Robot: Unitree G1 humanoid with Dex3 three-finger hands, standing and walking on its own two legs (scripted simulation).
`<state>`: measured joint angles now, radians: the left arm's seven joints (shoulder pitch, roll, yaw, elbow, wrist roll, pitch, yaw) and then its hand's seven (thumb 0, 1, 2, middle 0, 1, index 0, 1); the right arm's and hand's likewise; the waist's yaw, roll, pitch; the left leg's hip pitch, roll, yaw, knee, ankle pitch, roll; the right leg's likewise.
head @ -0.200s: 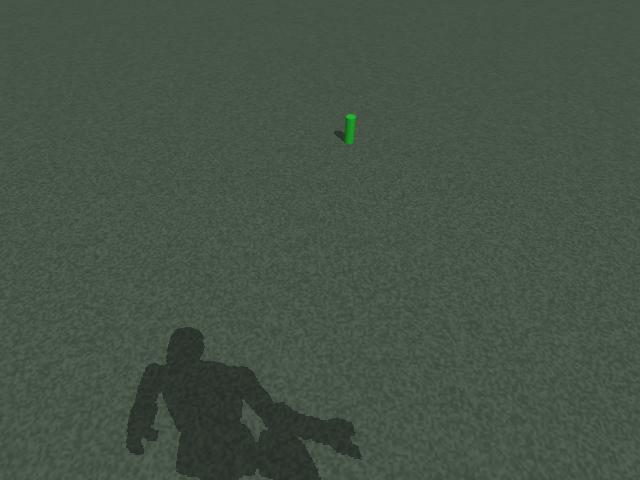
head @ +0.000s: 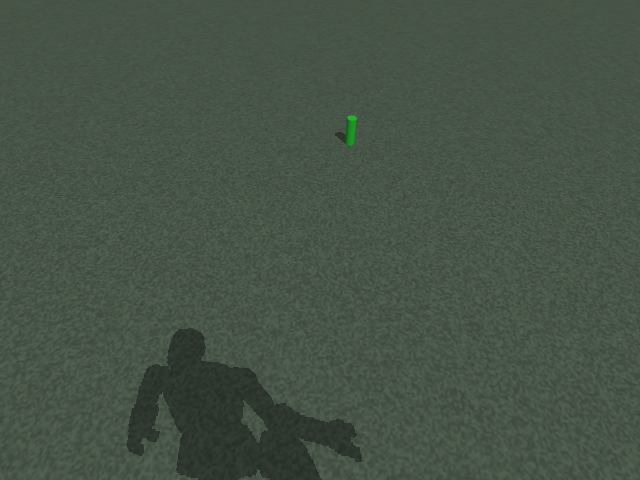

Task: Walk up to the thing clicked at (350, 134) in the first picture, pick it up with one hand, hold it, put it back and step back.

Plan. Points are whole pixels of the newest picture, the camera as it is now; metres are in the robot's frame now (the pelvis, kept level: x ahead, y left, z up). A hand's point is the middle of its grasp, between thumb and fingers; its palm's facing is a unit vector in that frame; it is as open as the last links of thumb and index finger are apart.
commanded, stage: stand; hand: left
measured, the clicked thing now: (350, 130) +1.99 -0.13 -0.71
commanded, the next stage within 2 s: walk up in 0.92 s
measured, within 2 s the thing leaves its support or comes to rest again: neither
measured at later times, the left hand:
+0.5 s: hand out of the picture +0.07 +0.25 -0.16, palm faces -0.02 -0.94 -0.34, open 7.4 cm
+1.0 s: hand out of the picture +0.08 +0.26 -0.15, palm faces -0.04 -0.94 -0.33, open 7.4 cm
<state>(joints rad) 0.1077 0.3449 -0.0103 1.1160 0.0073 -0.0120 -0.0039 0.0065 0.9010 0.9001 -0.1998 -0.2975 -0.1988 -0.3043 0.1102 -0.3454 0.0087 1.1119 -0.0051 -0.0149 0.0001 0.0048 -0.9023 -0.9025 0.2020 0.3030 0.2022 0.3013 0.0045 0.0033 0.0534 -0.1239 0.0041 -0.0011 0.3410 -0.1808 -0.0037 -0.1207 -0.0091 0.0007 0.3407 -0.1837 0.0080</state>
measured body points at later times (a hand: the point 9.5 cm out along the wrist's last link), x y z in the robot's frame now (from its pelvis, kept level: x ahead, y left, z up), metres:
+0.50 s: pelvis +0.00 +0.00 +0.00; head +0.02 +0.00 +0.45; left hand +0.07 +0.30 -0.13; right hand +0.08 -0.30 -0.13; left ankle +0.00 +0.12 -0.75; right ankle +0.00 -0.12 -0.75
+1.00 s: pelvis +0.01 +0.00 +0.00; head +0.01 +0.00 +0.45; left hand +0.08 +0.31 -0.13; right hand +0.09 -0.30 -0.13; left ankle +0.00 +0.12 -0.74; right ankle +0.00 -0.12 -0.74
